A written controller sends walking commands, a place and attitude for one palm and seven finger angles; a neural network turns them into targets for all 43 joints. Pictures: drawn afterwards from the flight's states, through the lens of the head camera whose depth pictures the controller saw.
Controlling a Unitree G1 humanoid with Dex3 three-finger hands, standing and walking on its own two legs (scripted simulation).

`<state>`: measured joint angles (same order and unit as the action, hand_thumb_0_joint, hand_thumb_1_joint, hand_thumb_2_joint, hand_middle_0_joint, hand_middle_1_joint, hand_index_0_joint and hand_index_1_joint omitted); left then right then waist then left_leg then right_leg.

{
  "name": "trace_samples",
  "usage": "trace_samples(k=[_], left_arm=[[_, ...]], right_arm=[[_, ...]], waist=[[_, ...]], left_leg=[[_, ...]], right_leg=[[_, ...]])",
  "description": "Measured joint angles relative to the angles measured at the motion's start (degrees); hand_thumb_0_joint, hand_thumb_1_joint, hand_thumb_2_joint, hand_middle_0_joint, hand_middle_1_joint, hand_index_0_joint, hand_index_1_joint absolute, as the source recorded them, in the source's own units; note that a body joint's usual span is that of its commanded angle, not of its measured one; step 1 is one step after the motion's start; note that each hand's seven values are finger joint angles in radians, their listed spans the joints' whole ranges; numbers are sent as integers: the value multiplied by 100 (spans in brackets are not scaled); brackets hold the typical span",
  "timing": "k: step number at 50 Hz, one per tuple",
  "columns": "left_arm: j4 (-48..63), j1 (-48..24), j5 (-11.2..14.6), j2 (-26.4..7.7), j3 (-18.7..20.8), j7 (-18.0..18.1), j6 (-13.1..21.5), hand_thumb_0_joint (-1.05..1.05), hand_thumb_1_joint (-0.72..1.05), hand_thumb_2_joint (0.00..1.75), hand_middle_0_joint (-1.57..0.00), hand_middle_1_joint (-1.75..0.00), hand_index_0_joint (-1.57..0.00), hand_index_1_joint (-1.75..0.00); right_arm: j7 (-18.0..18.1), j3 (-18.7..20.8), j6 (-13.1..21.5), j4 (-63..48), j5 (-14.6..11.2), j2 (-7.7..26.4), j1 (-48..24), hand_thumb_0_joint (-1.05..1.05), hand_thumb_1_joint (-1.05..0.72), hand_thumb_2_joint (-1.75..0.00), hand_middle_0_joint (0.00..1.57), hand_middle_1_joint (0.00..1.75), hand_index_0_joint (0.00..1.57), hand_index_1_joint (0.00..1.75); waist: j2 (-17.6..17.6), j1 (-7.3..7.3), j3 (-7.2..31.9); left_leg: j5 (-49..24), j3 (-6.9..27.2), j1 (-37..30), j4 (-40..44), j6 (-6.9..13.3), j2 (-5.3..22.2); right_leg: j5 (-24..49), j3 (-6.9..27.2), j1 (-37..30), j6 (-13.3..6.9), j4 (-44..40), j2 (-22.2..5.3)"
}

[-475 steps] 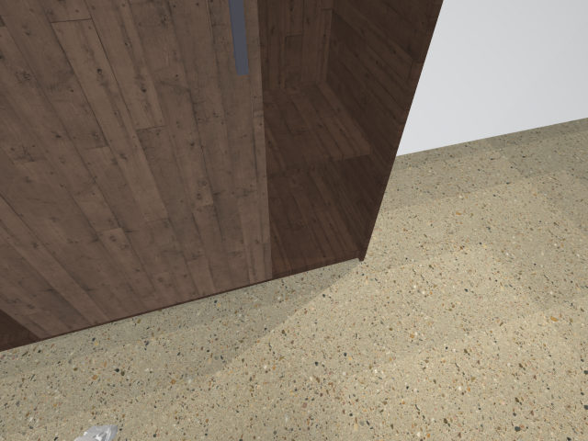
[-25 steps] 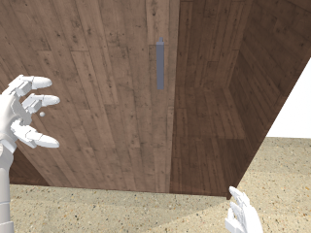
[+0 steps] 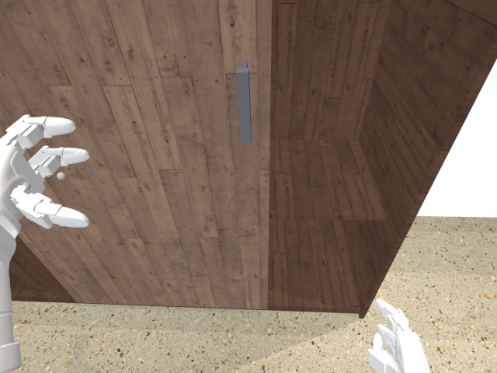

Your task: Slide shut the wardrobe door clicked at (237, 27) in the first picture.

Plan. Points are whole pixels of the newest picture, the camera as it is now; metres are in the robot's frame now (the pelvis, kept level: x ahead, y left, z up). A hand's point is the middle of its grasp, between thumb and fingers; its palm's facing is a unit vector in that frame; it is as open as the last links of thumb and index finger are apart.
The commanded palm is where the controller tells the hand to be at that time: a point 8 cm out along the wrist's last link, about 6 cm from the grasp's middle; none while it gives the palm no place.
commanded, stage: raise the hand with hooked fingers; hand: left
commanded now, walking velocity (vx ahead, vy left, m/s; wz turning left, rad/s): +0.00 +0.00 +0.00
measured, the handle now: (245, 102) +0.53 +0.07 +0.21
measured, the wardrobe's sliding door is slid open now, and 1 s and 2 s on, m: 0.37 0.37 0.37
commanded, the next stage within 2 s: move the hooked fingers beside the handle in 0.06 s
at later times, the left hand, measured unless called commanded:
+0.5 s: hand (102, 161) +0.32 +0.25 +0.23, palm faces +0.11 -0.99 -0.06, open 14.0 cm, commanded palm +0.28 +0.29 +0.23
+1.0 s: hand (149, 142) +0.37 +0.20 +0.22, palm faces +0.07 -1.00 -0.02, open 14.0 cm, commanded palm +0.35 +0.24 +0.22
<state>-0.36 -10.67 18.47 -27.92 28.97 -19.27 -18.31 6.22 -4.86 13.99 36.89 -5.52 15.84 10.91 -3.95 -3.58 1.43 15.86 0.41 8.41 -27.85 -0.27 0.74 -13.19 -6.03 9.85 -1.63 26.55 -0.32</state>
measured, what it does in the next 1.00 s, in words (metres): stands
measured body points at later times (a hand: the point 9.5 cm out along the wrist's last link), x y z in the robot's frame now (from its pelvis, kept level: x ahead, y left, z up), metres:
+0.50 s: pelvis +0.00 +0.00 +0.00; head -0.02 -0.03 +0.45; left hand +0.31 +0.30 +0.23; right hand +0.21 -0.22 -0.07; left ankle -0.01 +0.12 -0.74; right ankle +0.02 -0.10 -0.74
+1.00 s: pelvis +0.00 +0.01 +0.00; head -0.01 -0.01 +0.45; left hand +0.36 +0.25 +0.23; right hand +0.19 -0.22 -0.08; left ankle -0.01 +0.12 -0.74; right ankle +0.02 -0.10 -0.74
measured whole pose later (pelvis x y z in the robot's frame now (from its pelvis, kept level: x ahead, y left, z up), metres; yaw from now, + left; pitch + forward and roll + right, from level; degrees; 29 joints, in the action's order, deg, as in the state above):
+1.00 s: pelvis +0.00 +0.01 +0.00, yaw -1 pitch -2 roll +0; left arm -9.8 -26.8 13.6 -18.6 15.4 -7.2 -19.1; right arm 5.3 -4.7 10.0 38.6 -4.8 14.2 9.7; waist -3.2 -1.8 1.4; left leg 15.1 -0.5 9.0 -25.9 0.4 0.0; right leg -12.6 -5.0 11.1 -1.0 25.6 -0.9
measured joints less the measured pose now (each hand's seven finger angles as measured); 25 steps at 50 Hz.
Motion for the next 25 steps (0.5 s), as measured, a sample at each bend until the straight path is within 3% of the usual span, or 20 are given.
trace_samples(k=[11,18,25], left_arm=[[-118,-31,55,-25,-47,-71,0,-2,-50,30,-30,-120,-30,-120],[-281,-375,-74,185,-355,97,41,-2,-50,30,-30,-120,-30,-120],[-354,-649,-144,360,-592,327,11,-2,-50,30,-30,-120,-30,-120]], right_arm=[[-15,-36,13,16,-6,-35,-37,1,-90,-90,20,30,20,30],[7,-11,24,74,-11,-16,-41,1,-90,-90,20,30,20,30],[-25,-23,-53,77,23,-76,-107,1,-90,-90,20,30,20,30]], waist=[[-54,6,38],[-39,-16,-13],[-4,69,-4]], left_leg=[[15,20,32,-16,-5,-2],[9,53,62,-29,3,-24],[-18,-9,54,50,15,-36]], right_leg=[[-26,-17,28,-2,24,-2],[-32,-48,43,4,32,-25],[-18,15,89,15,22,-35]])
